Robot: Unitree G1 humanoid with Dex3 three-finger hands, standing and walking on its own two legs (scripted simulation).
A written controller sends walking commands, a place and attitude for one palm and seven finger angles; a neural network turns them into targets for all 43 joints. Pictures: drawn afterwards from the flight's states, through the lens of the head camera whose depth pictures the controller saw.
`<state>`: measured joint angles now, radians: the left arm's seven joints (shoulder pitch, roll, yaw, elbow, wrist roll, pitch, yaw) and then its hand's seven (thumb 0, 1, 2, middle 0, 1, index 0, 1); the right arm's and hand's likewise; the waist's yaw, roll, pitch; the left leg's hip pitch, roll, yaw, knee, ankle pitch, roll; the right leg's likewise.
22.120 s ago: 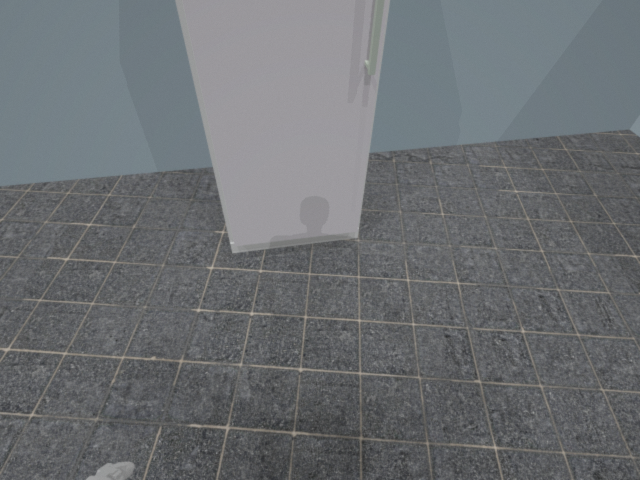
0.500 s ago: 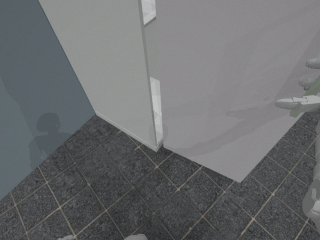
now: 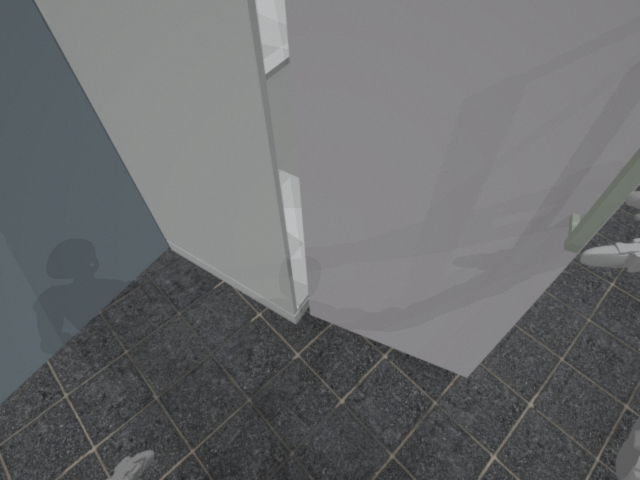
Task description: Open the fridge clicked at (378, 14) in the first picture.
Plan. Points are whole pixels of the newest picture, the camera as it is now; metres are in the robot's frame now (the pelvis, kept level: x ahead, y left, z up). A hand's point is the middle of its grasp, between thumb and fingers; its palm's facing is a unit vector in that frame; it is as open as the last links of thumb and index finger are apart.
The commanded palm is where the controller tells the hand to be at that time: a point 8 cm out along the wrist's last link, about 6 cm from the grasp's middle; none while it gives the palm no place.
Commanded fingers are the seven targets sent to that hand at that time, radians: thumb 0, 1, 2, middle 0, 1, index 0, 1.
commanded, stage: slip the hand off the handle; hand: right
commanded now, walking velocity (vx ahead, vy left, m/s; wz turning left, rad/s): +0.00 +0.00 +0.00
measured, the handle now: out of the picture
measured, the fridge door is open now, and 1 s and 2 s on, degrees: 81 81 81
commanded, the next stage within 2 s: draw the hand back to the body in 1.00 s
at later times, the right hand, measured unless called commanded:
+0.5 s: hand out of the picture +0.38 -0.34 +0.13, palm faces +0.30 +0.93 -0.18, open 14.6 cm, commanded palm +0.33 -0.37 +0.14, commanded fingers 0.00 0.55 -0.20 0.25 1.15 0.25 1.15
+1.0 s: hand out of the picture +0.29 -0.31 +0.13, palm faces +0.35 +0.91 -0.20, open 14.6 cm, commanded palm +0.25 -0.35 +0.14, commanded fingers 0.00 0.55 -0.20 0.25 1.15 0.25 1.15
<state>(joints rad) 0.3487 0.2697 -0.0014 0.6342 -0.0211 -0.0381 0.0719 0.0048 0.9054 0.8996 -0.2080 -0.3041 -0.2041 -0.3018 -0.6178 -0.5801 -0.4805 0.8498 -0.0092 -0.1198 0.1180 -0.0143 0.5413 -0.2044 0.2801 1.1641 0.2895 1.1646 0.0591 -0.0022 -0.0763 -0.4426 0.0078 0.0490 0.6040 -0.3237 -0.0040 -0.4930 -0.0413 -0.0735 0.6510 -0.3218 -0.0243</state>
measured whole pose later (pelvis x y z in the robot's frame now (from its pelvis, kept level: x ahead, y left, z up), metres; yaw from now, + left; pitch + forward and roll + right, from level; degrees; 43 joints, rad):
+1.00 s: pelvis -0.02 +0.00 +0.00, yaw -2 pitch +4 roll +1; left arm 0.25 0.26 -0.04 0.62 -0.04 -0.13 0.11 0.01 0.90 0.90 -0.21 -0.30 -0.20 -0.30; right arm -0.20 -0.44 -0.41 0.34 0.12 -0.01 0.15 -0.01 0.54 -0.20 0.25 1.15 0.26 1.15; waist -0.03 -0.03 -0.08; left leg -0.34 0.02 0.08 0.59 -0.32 0.00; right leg -0.40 -0.02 -0.04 0.64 -0.30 -0.02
